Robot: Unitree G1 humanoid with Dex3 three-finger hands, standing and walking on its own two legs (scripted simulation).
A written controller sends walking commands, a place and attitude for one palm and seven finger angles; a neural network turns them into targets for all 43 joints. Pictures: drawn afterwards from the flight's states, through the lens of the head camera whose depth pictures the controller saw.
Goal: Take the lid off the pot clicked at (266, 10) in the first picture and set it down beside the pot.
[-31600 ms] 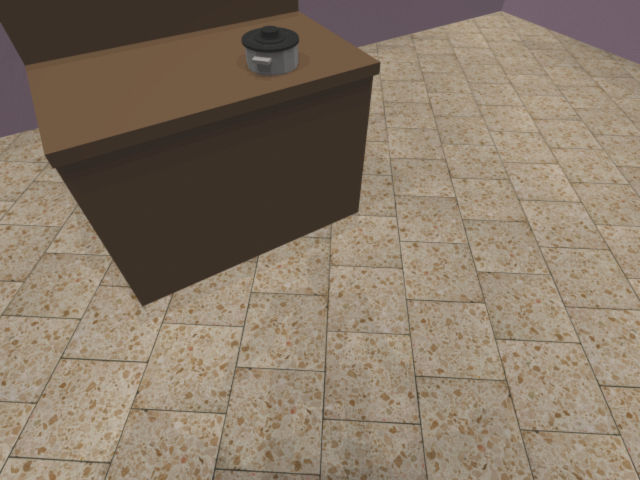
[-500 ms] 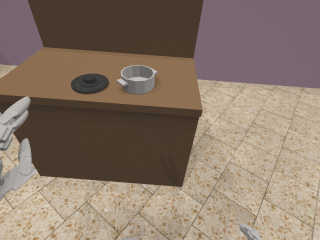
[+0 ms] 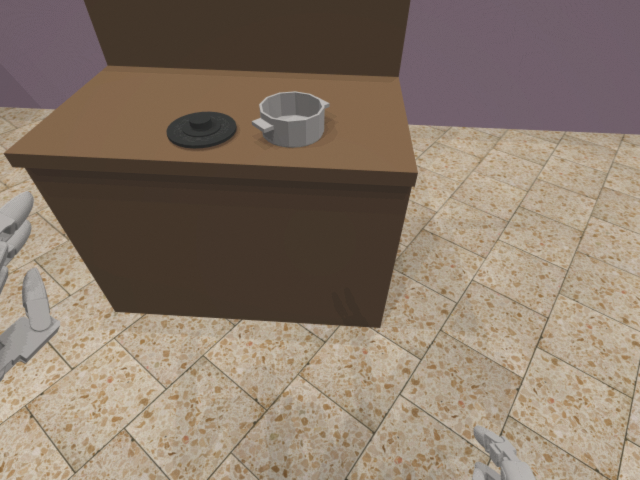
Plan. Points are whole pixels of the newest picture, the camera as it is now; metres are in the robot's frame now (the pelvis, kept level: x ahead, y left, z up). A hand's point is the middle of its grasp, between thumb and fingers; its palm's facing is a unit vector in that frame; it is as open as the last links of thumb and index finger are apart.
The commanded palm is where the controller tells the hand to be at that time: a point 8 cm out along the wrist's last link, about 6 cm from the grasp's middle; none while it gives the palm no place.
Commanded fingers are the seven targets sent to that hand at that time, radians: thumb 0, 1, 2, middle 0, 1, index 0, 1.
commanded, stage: stop stepping back and stand still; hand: left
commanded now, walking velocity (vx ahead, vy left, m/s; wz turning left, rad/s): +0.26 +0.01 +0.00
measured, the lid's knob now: (200, 121) +0.93 +0.33 +0.00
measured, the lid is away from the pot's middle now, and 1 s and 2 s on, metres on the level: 0.23 0.23 0.23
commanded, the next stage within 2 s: none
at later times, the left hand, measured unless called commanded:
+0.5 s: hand out of the picture +0.09 +0.20 -0.15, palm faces +0.04 -0.97 -0.24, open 7.2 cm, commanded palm none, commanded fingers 0.00 0.90 0.90 -0.20 -0.30 -0.20 -0.30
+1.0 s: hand out of the picture +0.12 +0.20 -0.15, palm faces +0.09 -0.97 -0.22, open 7.3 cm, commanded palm none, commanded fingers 0.00 0.90 0.90 -0.20 -0.30 -0.20 -0.30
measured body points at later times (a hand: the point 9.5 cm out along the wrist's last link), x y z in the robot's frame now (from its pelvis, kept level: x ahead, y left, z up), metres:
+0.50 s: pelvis +0.04 +0.00 +0.01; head +0.07 +0.00 +0.46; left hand +0.09 +0.25 -0.13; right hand -0.02 -0.26 -0.13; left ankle -0.02 +0.14 -0.70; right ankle +0.06 -0.11 -0.71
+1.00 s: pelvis +0.10 +0.01 +0.03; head +0.14 +0.01 +0.47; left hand +0.11 +0.25 -0.13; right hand +0.19 -0.21 -0.12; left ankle +0.09 +0.13 -0.71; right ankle +0.06 -0.11 -0.71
